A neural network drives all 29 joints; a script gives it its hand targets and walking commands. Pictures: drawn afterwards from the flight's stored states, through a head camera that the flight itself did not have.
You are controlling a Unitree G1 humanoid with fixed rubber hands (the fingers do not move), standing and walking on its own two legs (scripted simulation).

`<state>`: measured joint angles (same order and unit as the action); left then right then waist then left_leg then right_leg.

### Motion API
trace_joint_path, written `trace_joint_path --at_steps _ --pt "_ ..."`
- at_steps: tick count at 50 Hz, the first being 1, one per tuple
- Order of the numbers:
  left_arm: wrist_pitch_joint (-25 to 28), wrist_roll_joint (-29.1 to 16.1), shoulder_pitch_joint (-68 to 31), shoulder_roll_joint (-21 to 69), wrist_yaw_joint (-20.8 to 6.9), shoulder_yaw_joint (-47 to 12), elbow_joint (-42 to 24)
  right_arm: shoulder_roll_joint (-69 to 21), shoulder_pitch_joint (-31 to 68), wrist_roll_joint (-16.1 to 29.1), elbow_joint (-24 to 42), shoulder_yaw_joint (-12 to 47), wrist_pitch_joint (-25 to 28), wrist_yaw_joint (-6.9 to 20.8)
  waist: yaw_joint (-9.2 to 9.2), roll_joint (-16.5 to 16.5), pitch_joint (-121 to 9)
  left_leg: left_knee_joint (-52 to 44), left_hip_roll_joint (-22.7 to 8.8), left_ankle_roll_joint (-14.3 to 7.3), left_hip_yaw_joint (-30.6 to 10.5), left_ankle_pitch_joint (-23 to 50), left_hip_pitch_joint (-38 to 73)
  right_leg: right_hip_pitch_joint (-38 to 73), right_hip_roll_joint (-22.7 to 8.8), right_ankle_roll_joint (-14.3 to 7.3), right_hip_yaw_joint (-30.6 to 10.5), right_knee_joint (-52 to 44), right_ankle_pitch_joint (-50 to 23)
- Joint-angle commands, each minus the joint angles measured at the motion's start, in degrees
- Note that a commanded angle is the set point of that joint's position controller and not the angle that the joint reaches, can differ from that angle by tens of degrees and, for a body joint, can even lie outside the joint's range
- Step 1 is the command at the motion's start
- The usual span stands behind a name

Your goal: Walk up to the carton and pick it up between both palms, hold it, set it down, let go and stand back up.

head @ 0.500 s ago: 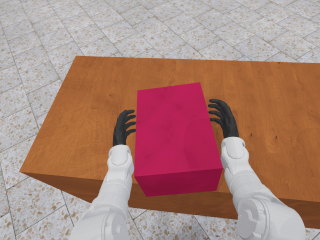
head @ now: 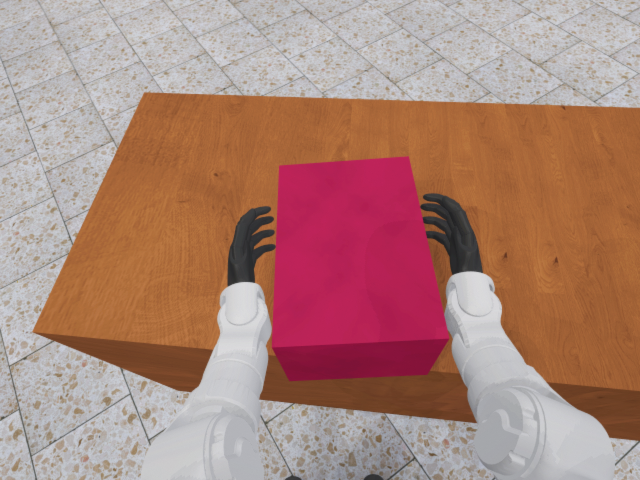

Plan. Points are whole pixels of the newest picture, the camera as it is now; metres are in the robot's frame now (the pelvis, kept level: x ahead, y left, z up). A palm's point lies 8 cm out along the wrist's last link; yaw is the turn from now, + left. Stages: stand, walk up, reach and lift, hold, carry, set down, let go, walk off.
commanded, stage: set down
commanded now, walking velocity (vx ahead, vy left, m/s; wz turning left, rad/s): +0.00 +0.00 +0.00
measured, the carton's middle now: (350, 266) +0.42 +0.00 -0.06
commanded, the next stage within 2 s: none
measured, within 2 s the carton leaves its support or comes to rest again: rests again in 0.12 s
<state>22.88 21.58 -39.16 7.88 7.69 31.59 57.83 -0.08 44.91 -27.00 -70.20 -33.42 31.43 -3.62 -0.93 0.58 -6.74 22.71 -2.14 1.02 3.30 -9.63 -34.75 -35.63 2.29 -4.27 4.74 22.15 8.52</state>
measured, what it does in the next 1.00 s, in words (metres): stands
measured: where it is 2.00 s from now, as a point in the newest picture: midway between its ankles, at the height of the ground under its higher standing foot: outside the picture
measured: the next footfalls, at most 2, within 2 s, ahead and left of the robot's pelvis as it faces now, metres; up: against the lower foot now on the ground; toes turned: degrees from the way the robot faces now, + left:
none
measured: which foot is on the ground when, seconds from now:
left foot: down 0.00-1.00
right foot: down 0.00-1.00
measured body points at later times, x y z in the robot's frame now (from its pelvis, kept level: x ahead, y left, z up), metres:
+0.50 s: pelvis +0.00 +0.00 +0.00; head +0.14 -0.01 +0.43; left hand +0.40 +0.14 -0.02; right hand +0.42 -0.15 -0.02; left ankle -0.01 +0.13 -0.74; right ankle +0.00 -0.07 -0.74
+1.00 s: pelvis +0.00 +0.00 -0.01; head +0.15 +0.00 +0.42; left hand +0.40 +0.14 -0.03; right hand +0.42 -0.15 -0.02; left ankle -0.01 +0.13 -0.74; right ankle +0.00 -0.07 -0.74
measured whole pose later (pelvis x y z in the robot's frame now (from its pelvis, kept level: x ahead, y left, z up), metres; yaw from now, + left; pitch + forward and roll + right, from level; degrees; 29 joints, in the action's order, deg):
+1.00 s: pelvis +0.00 +0.00 -0.01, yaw -1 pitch +24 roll +1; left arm 27.4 25.0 -37.6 9.1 7.7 33.7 54.3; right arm -1.6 43.7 -28.5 -67.2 -35.2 33.9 -1.4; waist -0.4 -1.2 -6.5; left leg 26.2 -2.6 0.9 4.4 -11.4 -38.8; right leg -40.1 2.4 -4.3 4.0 25.9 10.2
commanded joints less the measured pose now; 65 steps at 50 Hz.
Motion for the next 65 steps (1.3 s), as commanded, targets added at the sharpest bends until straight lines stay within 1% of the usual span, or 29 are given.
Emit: trace_joint_path --at_steps 1,2,5,8,10,13,16,19,21,23,24,27,30,33,35,36,40,42,43,44,46,49,52,54,55,58,60,61,65 --pt "2.69 4.74 -24.82 26.77 -4.49 -15.48 -0.57 -30.24 21.74 -6.1 -3.3 12.3 0.2 6.96 -0.48 -3.49 -32.87 -1.81 0.36 -1.41 1.54 9.86 1.73 34.13 -3.09 4.43 -2.44 4.54 -30.8" --pt "2.78 5.37 -23.98 26.62 -4.39 -14.83 0.1 -30.47 21.51 -6.5 -3.31 12.42 0.34 7.03 -1.08 -3.48 -32.95 -1.72 0.47 -1.62 1.73 9.88 1.18 34.63 -3.25 4.32 -2.76 4.44 -30.75" --pt "3.04 5.14 -23.65 26.59 -4.19 -15.16 0.44 -29.88 22.42 -6.94 -1.98 11.91 0.87 7.3 -1.1 -3.11 -33.49 -1.26 0.25 -1.55 1.7 9.67 1.18 33.04 -3.26 4.01 -2.63 4.5 -29.23" --pt "2.7 5.84 -23.24 26.73 -3.89 -15.63 -0.52 -29.08 21.01 -7.5 -3.63 10.4 0.64 7.34 -0.04 -1.97 -31.66 -1.24 -0.01 -1.0 1.35 10.06 3.42 31.15 -2.79 3.46 -2.09 3.86 -27.05" --pt "2.07 6.49 -21.87 26.46 -3.97 -14.93 -0.29 -28.99 19.54 -7.32 -4.14 10.12 -0.12 7.52 -0.16 -2.3 -29.8 -1.24 -0.14 -1.51 1.4 9.51 4.3 29.35 -2.82 3.17 -2.35 3.03 -24.57" --pt "2.81 6.19 -21.47 26.64 -3.78 -15.02 -0.81 -29.38 19.08 -7.67 -3.72 10.5 0.51 7.36 -0.29 -2.49 -31.11 -1.0 0.04 -1.48 1.24 10.83 3.47 30.11 -2.86 3.53 -2.4 3.69 -27.32" --pt "2.66 6.56 -21.16 26.3 -3.74 -14.51 -0.51 -29.01 19.31 -7.89 -3.7 9.81 0.45 7.66 -0.29 -2.56 -29.88 -1.02 0.1 -1.44 1.3 9.6 3.62 28.97 -2.65 3.31 -2.15 3.26 -24.19" --pt "3.15 6.46 -21.44 26.15 -3.93 -14.87 -0.85 -29.45 19.31 -8.28 -2.9 9.5 0.78 7.4 0.09 -2.49 -30.87 -1.03 0.41 -1.76 1.66 7.75 1.64 30.17 -3.25 3.84 -2.89 3.87 -24.78" --pt "3.54 7.27 -20.77 25.5 -3.81 -13.51 -0.25 -30.0 18.79 -8.3 -3.35 9.94 0.67 7.53 -0.74 -2.9 -30.34 -1.2 0.41 -2.15 1.75 7.94 0.47 31.22 -3.32 3.81 -3.03 4.37 -25.63" --pt "3.31 7.37 -18.93 25.25 -4.24 -12.38 0.59 -30.05 18.13 -7.66 -2.63 11.12 0.48 7.56 -0.78 -4.77 -28.5 -1.28 0.63 -2.82 1.76 8.12 -1.2 33.33 -3.81 4.34 -3.77 5.06 -28.78" --pt "3.28 7.36 -19.45 25.25 -4.33 -12.42 0.35 -29.8 18.26 -7.67 -2.64 11.0 0.41 7.52 -0.48 -4.48 -28.45 -1.91 0.61 -2.8 1.58 7.19 -1.5 33.55 -4.11 4.66 -3.91 5.18 -29.66" --pt "3.25 7.37 -18.78 25.31 -4.63 -11.53 0.27 -29.89 18.1 -8.33 -2.49 10.63 0.52 7.21 -0.68 -5.11 -28.18 -1.68 0.5 -3.08 1.93 6.36 -1.79 32.83 -4.06 4.66 -4.25 5.14 -27.57" --pt "3.0 7.48 -18.15 25.31 -4.53 -12.16 -0.26 -29.88 17.18 -8.09 -3.38 10.04 0.08 7.23 -0.48 -3.8 -27.0 -1.28 0.27 -2.76 2.08 6.93 -0.65 31.32 -3.77 3.94 -4.08 4.67 -25.92" --pt "3.16 7.69 -18.8 24.71 -4.13 -11.31 -0.66 -29.44 17.41 -8.2 -3.09 10.05 -0.16 7.64 -1.49 -3.26 -28.32 -1.12 0.45 -2.95 2.25 5.96 -1.64 30.61 -3.84 3.85 -4.12 4.8 -23.36" --pt "3.35 7.62 -18.53 24.98 -3.81 -12.09 -0.91 -29.81 17.22 -8.7 -2.82 9.25 0.2 7.71 -1.04 -2.7 -28.84 -0.68 0.24 -2.63 2.1 6.4 -1.19 29.45 -3.72 3.56 -3.82 5.08 -23.94" --pt "3.34 7.55 -18.03 25.21 -3.78 -12.3 -0.54 -29.61 16.88 -8.88 -3.69 9.23 0.27 7.65 -0.6 -3.12 -28.18 -0.11 0.18 -2.55 2.08 7.21 -1.29 29.38 -3.72 3.52 -3.95 5.27 -24.44" --pt "3.49 7.97 -17.16 24.6 -4.15 -11.21 0.41 -29.64 17.07 -8.74 -2.97 9.73 0.65 7.44 -1.08 -4.42 -28.13 0.24 0.52 -3.0 2.45 6.3 -3.03 30.26 -3.78 4.0 -4.24 5.76 -24.59" --pt "3.62 8.33 -16.81 24.15 -3.93 -10.62 0.17 -29.67 17.0 -8.22 -3.72 10.02 0.75 7.64 -1.75 -3.92 -26.94 0.59 0.42 -3.11 2.29 6.99 -2.75 29.64 -3.74 3.94 -4.27 6.21 -24.26" --pt "3.46 8.11 -15.98 24.27 -3.96 -11.09 0.17 -29.38 16.2 -8.0 -3.78 9.97 0.61 7.67 -1.13 -3.96 -26.72 0.69 0.31 -2.97 2.21 6.93 -2.63 29.18 -3.73 3.71 -4.33 5.97 -24.07" --pt "3.48 8.11 -15.88 24.38 -3.83 -11.16 -0.13 -29.44 16.42 -7.5 -3.12 10.45 0.75 7.82 -1.85 -3.18 -27.01 0.9 0.3 -2.88 2.12 7.3 -2.47 28.53 -3.6 3.45 -4.29 5.92 -23.35" --pt "3.66 7.71 -15.97 24.24 -3.7 -11.43 0.0 -29.61 16.26 -7.61 -3.7 10.52 0.71 7.79 -1.62 -3.96 -27.52 1.2 0.35 -2.94 2.24 6.72 -2.99 28.03 -3.63 3.42 -4.55 5.89 -22.92" --pt "3.96 7.63 -16.18 24.75 -3.61 -11.91 0.38 -29.05 17.13 -7.17 -3.37 10.56 1.04 7.88 -1.76 -2.68 -28.29 2.03 0.26 -2.31 2.1 8.14 -2.69 27.33 -3.56 3.23 -4.34 6.53 -23.52" --pt "3.75 8.25 -15.83 25.31 -3.52 -12.15 0.01 -28.55 16.73 -7.5 -4.76 9.24 1.03 7.89 -0.88 -1.38 -27.47 3.2 -0.02 -1.76 1.69 10.15 -0.1 24.58 -2.97 2.63 -3.56 6.5 -23.04" --pt "3.6 8.83 -15.16 25.29 -3.35 -11.51 0.46 -28.7 16.84 -7.46 -4.39 9.34 1.25 8.05 -1.35 -1.35 -27.23 4.09 0.06 -1.61 1.55 11.32 0.53 23.17 -2.76 2.69 -3.23 6.98 -23.33" --pt "3.37 9.14 -14.94 24.81 -3.45 -10.91 0.78 -28.77 16.78 -7.48 -4.42 8.98 0.98 8.02 -0.98 -2.31 -26.71 4.1 0.1 -1.94 1.46 10.0 0.3 23.18 -2.84 2.89 -3.47 6.89 -22.24" --pt "3.02 9.09 -14.64 23.65 -3.78 -9.61 -0.03 -28.89 15.84 -7.34 -4.54 9.21 0.35 8.05 -1.66 -3.33 -25.5 3.34 0.42 -2.91 1.93 6.7 -2.27 24.27 -3.34 3.35 -4.35 6.94 -19.77" --pt "3.62 8.08 -15.01 23.52 -3.68 -10.23 0.59 -28.65 16.8 -7.85 -3.5 9.0 1.04 8.02 -1.58 -3.54 -27.14 3.68 0.45 -2.75 1.98 7.66 -3.19 24.48 -3.45 3.46 -4.31 7.31 -21.46" --pt "3.88 8.45 -14.97 23.46 -3.54 -10.1 0.86 -28.78 17.1 -7.64 -3.62 9.6 1.12 8.02 -2.01 -3.06 -27.2 3.92 0.49 -2.7 2.21 8.24 -3.5 25.41 -3.46 3.3 -4.5 7.9 -22.95" --pt "3.51 8.81 -14.41 23.05 -3.55 -9.36 1.07 -27.52 16.4 -6.82 -4.65 8.92 0.96 7.83 -1.65 -2.3 -26.54 4.8 0.43 -2.24 1.88 8.83 -3.1 24.12 -3.56 3.3 -4.56 8.45 -22.54"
